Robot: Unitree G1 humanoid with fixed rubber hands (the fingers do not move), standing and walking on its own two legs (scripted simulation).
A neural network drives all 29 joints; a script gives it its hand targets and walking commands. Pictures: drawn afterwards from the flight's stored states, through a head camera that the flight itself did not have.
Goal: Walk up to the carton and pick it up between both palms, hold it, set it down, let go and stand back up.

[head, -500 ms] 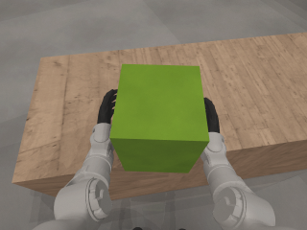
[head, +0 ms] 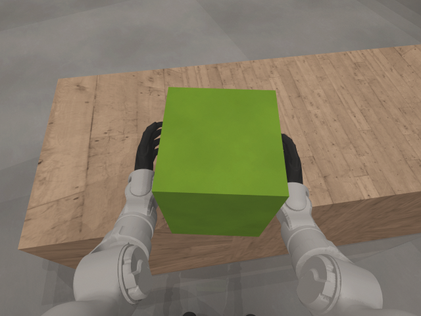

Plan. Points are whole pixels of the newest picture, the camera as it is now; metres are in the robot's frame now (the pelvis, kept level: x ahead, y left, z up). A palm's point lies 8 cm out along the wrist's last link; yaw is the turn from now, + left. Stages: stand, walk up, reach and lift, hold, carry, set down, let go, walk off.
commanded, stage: reach and lift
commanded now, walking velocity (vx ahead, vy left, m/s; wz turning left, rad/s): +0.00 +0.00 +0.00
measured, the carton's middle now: (218, 169) +0.39 +0.03 -0.01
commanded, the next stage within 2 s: none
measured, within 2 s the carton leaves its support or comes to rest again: leaves its support in 0.64 s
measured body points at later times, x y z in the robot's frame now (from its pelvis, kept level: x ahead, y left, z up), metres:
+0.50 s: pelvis -0.01 +0.00 -0.01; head +0.07 +0.01 +0.44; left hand +0.40 +0.18 +0.01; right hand +0.40 -0.12 +0.01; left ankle +0.00 +0.11 -0.74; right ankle +0.00 -0.13 -0.74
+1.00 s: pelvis +0.00 +0.00 +0.00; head +0.00 +0.01 +0.45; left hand +0.42 +0.17 +0.10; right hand +0.41 -0.13 +0.10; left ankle +0.00 +0.11 -0.74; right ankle +0.00 -0.13 -0.74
